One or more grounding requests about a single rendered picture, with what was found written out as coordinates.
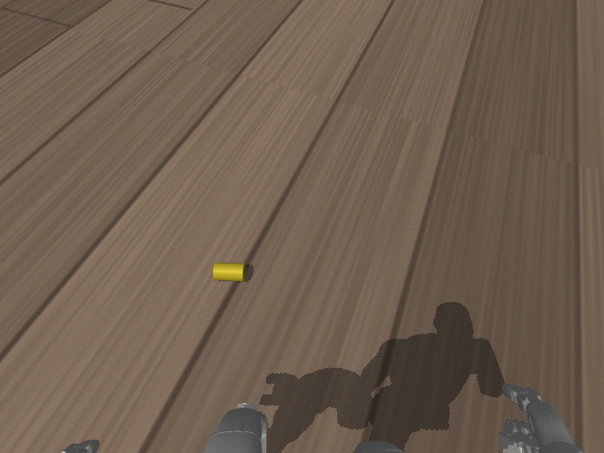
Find right robot hand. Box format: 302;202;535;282
498;384;575;453

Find can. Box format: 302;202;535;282
213;262;245;281

